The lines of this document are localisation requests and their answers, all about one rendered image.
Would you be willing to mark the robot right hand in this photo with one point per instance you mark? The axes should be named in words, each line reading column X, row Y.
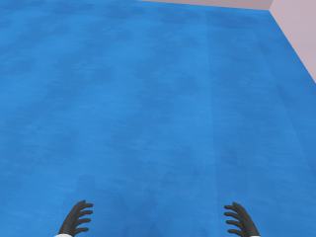
column 245, row 223

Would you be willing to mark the robot left hand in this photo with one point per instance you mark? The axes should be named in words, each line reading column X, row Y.
column 71, row 221

